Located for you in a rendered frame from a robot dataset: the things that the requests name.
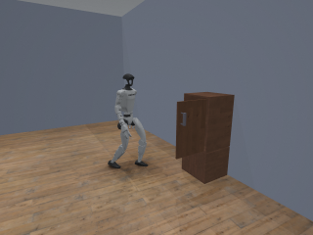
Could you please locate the robot right forearm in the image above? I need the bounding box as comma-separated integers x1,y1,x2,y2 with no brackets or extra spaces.
114,106,125,125

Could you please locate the handle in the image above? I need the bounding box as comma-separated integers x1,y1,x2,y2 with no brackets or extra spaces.
180,113,187,126

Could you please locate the robot shin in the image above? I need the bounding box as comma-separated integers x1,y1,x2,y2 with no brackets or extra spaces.
111,145,126,163
138,142,147,163

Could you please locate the cupboard door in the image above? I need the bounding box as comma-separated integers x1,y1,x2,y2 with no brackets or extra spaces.
175,99,207,160

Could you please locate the right robot upper arm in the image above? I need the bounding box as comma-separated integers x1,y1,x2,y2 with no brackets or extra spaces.
115,89,125,111

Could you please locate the left robot shin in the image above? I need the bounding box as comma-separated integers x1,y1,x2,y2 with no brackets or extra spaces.
138,142,147,163

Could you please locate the right robot hand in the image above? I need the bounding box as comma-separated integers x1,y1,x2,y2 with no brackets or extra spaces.
120,124,132,139

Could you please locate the right robot shin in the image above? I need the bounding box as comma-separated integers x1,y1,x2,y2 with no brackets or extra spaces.
111,145,126,163

